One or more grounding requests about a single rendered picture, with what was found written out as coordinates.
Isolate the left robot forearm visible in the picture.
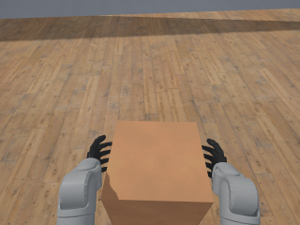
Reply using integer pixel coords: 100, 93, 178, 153
56, 157, 102, 225

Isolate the carton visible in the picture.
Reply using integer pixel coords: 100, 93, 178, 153
100, 120, 214, 225

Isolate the right robot hand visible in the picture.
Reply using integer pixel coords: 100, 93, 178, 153
202, 138, 227, 178

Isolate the right robot forearm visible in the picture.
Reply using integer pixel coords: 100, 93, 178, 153
211, 162, 261, 225

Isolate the left robot hand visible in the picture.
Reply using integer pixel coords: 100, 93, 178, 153
86, 135, 113, 173

